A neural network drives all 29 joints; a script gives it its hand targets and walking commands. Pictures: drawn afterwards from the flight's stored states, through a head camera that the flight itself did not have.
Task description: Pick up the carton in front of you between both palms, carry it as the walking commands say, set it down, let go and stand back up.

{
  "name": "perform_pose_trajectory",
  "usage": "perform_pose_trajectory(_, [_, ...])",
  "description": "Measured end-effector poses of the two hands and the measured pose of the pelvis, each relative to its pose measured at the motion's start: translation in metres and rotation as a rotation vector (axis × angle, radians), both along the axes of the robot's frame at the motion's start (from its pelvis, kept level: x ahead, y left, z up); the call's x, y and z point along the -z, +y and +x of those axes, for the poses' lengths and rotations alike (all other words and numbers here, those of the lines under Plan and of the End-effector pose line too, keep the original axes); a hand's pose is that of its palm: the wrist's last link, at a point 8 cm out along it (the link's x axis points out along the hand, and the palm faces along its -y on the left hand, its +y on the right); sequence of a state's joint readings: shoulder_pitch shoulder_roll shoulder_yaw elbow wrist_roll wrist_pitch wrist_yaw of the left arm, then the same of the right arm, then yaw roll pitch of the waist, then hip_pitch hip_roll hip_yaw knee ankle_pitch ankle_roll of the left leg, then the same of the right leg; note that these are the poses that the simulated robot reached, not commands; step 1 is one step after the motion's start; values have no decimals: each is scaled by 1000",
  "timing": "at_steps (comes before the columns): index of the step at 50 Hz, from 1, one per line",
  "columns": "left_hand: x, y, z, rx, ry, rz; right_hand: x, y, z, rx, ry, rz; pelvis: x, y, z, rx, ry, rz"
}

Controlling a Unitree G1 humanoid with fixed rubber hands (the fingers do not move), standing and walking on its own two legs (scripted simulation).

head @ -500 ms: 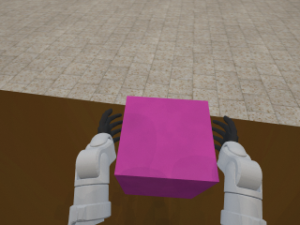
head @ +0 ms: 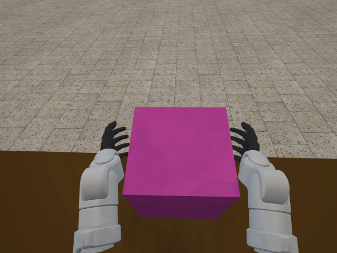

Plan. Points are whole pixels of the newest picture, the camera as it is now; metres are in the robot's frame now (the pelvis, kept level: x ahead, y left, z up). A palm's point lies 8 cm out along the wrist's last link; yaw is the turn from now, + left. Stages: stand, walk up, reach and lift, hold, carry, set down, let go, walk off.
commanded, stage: carry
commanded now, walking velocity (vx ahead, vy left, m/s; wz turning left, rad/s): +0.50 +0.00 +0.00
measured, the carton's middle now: (179, 168) +0.34 -0.02 +0.04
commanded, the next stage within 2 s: none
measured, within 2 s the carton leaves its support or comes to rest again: neither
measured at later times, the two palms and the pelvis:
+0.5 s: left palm (130, 90) +0.66 +0.14 +0.06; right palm (217, 90) +0.65 -0.17 +0.05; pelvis +0.34 -0.01 -0.06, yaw -4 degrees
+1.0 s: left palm (154, 64) +0.98 +0.07 -0.01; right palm (216, 63) +0.98 -0.24 -0.01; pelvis +0.66 -0.07 -0.09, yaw -2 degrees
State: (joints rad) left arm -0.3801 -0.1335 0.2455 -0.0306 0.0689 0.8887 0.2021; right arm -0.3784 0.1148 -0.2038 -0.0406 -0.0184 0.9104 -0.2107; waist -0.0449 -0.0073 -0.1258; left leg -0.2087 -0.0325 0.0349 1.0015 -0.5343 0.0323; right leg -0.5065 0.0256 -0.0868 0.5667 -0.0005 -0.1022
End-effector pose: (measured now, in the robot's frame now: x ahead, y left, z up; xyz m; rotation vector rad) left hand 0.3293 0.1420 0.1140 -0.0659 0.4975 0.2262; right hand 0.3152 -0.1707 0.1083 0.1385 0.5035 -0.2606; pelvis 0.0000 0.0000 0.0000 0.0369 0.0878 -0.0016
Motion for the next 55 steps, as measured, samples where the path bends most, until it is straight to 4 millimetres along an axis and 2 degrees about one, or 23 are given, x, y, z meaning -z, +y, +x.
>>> perform_pose_trajectory(5, [34, 5, 32, -65, 125, -72, 35, 9, 61, -46, 130, 55, 0, -15, 54, 1, 4, -1])
perform_pose_trajectory(10, [40, 4, 83, -83, 142, -87, 45, 8, 120, -49, 152, 39, -6, -22, 110, -2, 8, 5])
perform_pose_trajectory(16, [27, -1, 173, -57, 62, -79, 36, 2, 200, -26, 73, 37, -3, -21, 188, 2, 14, -8])
perform_pose_trajectory(21, [28, 0, 255, -35, 0, -55, 37, 1, 278, -11, 8, 8, 20, -13, 269, 20, 6, -24])
perform_pose_trajectory(25, [49, -1, 328, 10, -29, -21, 55, -2, 338, 31, -20, -8, 57, -5, 338, 66, -7, -47])
perform_pose_trajectory(29, [78, -18, 383, 68, 100, -24, 83, -14, 367, 66, 103, 33, 56, -3, 382, 57, -2, -28])
perform_pose_trajectory(32, [90, -32, 418, 79, 147, -73, 92, -23, 390, 80, 137, 82, 51, -4, 416, 59, 0, -38])
perform_pose_trajectory(35, [93, -39, 456, 78, 135, -66, 89, -31, 428, 83, 121, 75, 48, -10, 451, 65, 4, -40])
perform_pose_trajectory(40, [89, -50, 527, 68, 75, -44, 82, -43, 504, 67, 61, 62, 55, -28, 519, 72, 8, -29])
perform_pose_trajectory(43, [89, -61, 576, 65, 28, -25, 83, -56, 554, 66, 18, 44, 70, -44, 568, 63, 10, -21])
perform_pose_trajectory(46, [99, -70, 621, 42, 0, -25, 95, -69, 608, 41, -8, -1, 93, -59, 614, 40, 10, -20])
perform_pose_trajectory(48, [109, -76, 640, 34, 35, -31, 106, -69, 637, 18, 26, -13, 96, -64, 637, 36, 15, -27])
perform_pose_trajectory(51, [123, -73, 661, -1, 103, -49, 122, -65, 674, 2, 94, 33, 93, -71, 673, 37, 22, -17])
perform_pose_trajectory(55, [127, -66, 703, -30, 123, -65, 132, -58, 724, -14, 118, 64, 89, -75, 722, 37, 26, -8])
